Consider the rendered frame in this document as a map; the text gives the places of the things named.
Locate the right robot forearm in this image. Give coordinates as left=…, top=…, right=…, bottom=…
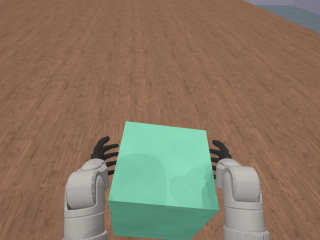
left=215, top=158, right=271, bottom=240

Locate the carton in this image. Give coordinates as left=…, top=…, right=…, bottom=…
left=108, top=121, right=219, bottom=240

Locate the robot right hand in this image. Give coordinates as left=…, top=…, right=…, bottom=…
left=209, top=140, right=232, bottom=179

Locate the robot left hand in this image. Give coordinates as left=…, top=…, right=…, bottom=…
left=91, top=136, right=119, bottom=176

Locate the left robot forearm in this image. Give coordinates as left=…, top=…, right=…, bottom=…
left=62, top=158, right=110, bottom=240

